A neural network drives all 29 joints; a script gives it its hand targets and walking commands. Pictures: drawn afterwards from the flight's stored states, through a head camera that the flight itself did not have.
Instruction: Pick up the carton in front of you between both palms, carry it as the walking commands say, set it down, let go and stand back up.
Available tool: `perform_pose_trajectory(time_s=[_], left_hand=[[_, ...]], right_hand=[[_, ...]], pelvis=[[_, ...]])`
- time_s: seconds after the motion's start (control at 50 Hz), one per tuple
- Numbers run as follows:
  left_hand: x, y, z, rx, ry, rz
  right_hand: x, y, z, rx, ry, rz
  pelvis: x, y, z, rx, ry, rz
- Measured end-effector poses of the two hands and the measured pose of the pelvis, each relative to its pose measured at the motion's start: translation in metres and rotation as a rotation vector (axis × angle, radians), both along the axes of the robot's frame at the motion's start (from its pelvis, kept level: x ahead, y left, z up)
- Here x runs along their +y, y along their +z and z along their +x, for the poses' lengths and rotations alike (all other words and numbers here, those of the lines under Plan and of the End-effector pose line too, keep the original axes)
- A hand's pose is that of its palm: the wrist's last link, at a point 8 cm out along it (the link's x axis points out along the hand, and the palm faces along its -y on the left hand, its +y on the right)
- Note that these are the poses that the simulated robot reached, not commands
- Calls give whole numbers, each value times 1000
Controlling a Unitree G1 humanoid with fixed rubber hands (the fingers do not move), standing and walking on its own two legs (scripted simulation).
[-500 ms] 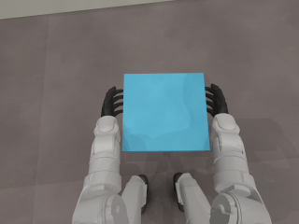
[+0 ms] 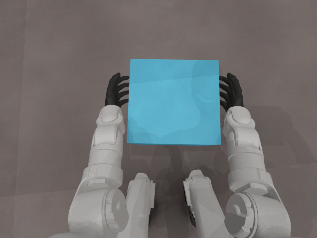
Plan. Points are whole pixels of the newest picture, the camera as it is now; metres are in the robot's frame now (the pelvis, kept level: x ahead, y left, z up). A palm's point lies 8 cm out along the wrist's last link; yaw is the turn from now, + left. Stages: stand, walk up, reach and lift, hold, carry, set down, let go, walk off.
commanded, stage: set down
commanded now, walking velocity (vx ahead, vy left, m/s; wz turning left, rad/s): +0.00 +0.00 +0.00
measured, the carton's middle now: (171, 110) +0.44 -0.02 -0.17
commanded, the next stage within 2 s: none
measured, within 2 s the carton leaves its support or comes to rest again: rests again in 1.24 s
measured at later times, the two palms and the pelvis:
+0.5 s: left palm (128, 109) +0.48 +0.12 -0.25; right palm (217, 113) +0.44 -0.18 -0.24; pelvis -0.04 +0.01 -0.13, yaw -1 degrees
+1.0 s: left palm (134, 110) +0.50 +0.11 -0.35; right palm (211, 116) +0.46 -0.18 -0.35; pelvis -0.03 +0.00 -0.20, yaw -1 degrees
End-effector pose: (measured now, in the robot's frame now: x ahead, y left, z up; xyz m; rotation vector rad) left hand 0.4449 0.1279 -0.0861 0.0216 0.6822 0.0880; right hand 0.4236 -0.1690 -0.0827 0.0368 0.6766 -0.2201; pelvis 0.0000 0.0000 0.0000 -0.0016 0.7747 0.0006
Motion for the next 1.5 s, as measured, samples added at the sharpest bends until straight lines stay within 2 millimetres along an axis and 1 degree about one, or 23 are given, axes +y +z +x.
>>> perform_pose_trajectory(time_s=[0.16, 0.32, 0.58, 0.74, 0.8, 0.86, 1.02, 1.24, 1.36, 1.5], left_hand=[[-3, -57, 10, -9, -19, -3], [-6, -107, 21, -2, -32, -1], [-11, -186, 39, 25, -67, 16], [-14, -240, 50, 42, -89, 28], [-14, -255, 52, 46, -99, 34], [-16, -260, 54, 49, -97, 27], [-15, -264, 56, 54, -93, 30], [-11, -279, 48, 89, -106, 41], [-10, -285, 48, 98, -114, 48], [-8, -288, 50, 102, -130, 40]], right_hand=[[-3, -57, 5, -9, -12, -5], [-6, -106, 12, -1, -26, -7], [-10, -185, 24, 29, -36, -17], [-13, -239, 30, 47, -44, -16], [-14, -254, 31, 49, -53, -6], [-15, -260, 32, 52, -56, -2], [-14, -265, 36, 57, -49, -4], [-11, -278, 27, 88, -31, -5], [-12, -285, 27, 95, -16, -4], [-12, -286, 30, 86, 0, 4]], pelvis=[[2, -47, -15, 34, 2, -7], [4, -89, -27, 37, 4, -12], [5, -145, -40, 37, 7, -18], [5, -178, -42, 16, 6, -21], [5, -187, -41, -20, -3, -21], [5, -193, -37, -38, -1, -17], [4, -202, -32, -43, -4, -17], [5, -208, -36, -86, -2, -20], [6, -212, -37, -112, -1, -21], [7, -215, -38, -121, -2, -23]])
